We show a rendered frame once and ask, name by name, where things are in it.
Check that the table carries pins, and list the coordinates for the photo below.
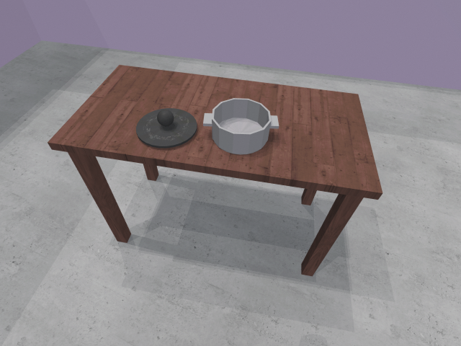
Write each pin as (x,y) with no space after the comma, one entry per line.
(322,142)

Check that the lid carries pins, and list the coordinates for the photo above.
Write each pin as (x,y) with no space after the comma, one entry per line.
(152,133)

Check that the pot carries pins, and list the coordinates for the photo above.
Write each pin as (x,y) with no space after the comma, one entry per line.
(240,126)

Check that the knob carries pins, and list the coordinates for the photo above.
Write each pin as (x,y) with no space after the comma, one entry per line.
(165,117)

